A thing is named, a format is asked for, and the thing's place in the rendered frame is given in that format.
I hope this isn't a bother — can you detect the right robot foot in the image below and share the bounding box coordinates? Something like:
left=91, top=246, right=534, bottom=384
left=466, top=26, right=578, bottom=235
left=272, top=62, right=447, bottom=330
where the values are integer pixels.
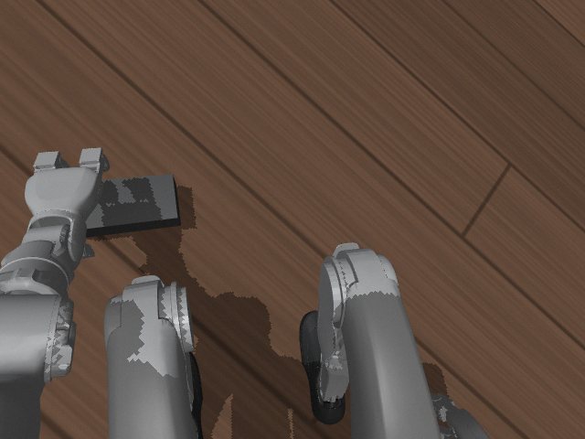
left=299, top=311, right=346, bottom=424

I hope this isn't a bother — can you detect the left robot hand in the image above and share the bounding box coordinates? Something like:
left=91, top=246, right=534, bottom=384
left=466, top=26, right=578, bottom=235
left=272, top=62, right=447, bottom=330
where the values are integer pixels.
left=25, top=147, right=110, bottom=259

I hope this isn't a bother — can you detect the carton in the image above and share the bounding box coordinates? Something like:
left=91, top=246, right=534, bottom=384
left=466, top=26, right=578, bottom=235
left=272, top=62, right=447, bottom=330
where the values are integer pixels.
left=85, top=174, right=181, bottom=238

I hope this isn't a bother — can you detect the left robot arm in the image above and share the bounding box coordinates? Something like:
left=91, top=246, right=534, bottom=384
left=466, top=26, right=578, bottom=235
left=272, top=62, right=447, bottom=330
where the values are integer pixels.
left=0, top=210, right=87, bottom=439

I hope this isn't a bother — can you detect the right robot hand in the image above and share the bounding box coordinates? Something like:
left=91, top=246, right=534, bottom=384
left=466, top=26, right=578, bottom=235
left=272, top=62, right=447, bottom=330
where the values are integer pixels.
left=431, top=393, right=490, bottom=439

